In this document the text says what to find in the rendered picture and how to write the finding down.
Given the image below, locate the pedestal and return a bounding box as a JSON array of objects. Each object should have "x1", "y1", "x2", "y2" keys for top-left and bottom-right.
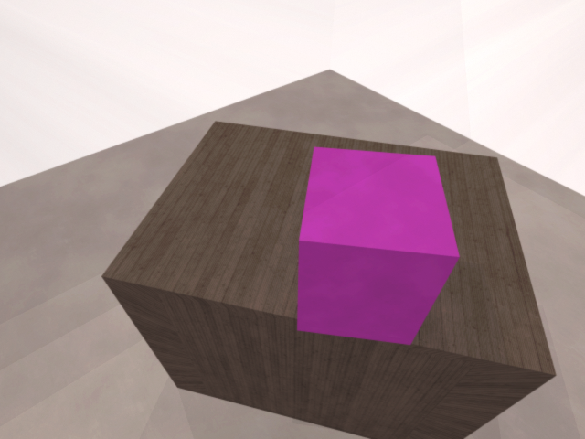
[{"x1": 101, "y1": 121, "x2": 557, "y2": 439}]

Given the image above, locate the carton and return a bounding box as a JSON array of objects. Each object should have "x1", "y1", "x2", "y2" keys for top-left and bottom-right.
[{"x1": 297, "y1": 147, "x2": 460, "y2": 345}]

